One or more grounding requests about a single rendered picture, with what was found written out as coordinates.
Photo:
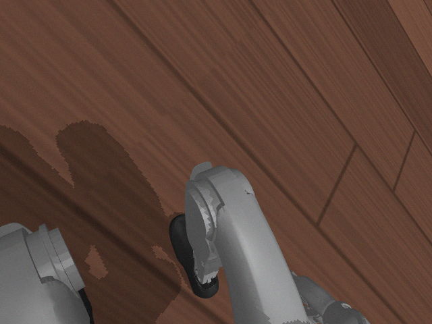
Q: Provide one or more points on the right robot foot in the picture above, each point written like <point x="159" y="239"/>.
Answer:
<point x="184" y="254"/>

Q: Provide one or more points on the left robot foot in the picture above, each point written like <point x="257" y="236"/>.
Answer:
<point x="87" y="304"/>

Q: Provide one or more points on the right robot arm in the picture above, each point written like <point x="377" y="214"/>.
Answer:
<point x="340" y="312"/>

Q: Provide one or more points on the right robot hand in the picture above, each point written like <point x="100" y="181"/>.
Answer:
<point x="314" y="296"/>

